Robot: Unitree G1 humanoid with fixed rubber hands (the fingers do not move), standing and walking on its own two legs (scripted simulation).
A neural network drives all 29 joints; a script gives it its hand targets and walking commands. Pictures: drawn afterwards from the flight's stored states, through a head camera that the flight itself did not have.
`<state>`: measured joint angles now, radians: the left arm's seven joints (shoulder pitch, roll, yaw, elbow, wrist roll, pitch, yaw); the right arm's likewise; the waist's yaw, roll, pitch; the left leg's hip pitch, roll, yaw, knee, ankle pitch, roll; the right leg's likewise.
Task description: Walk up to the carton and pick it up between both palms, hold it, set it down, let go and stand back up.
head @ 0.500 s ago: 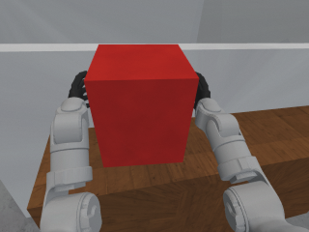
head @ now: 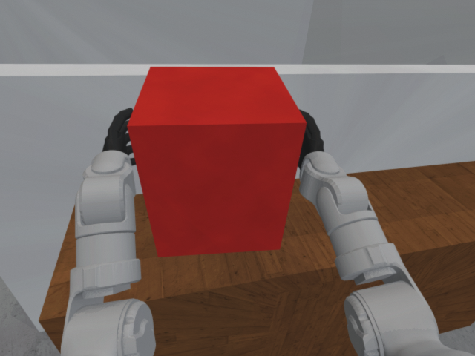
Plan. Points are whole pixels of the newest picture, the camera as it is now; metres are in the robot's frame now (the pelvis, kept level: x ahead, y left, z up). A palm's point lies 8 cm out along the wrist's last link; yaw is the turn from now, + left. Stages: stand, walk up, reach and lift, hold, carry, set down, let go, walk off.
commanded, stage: hold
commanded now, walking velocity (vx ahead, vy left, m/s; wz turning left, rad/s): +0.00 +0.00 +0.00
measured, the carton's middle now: (216, 160) +0.39 +0.01 +0.21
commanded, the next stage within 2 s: none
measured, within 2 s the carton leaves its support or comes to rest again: neither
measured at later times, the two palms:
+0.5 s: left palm (118, 156) +0.36 +0.16 +0.24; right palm (311, 156) +0.36 -0.14 +0.24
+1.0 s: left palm (113, 154) +0.36 +0.16 +0.24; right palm (309, 153) +0.36 -0.14 +0.25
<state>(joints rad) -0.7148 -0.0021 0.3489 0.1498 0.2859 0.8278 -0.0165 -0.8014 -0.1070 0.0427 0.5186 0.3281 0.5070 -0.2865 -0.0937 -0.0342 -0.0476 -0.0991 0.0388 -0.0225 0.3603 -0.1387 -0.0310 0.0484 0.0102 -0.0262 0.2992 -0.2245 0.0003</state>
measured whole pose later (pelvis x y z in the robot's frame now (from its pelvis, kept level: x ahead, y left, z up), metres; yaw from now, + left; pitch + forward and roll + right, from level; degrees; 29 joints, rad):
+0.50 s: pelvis +0.00 +0.00 +0.00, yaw +0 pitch -7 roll -1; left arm -0.73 0.00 0.35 0.17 0.29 0.83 -0.02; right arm -0.82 -0.10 0.02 0.54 0.32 0.51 -0.28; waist -0.09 -0.03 -0.05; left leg -0.11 0.04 -0.02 0.36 -0.13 -0.03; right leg 0.03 0.01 -0.02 0.31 -0.22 0.00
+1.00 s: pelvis -0.01 +0.00 +0.00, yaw -1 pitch -6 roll -1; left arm -0.76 0.01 0.36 0.22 0.29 0.82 -0.01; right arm -0.84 -0.11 0.02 0.58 0.33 0.52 -0.28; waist -0.08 -0.03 -0.08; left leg -0.12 0.04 -0.02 0.36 -0.13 -0.03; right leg 0.02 0.01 -0.01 0.30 -0.21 0.00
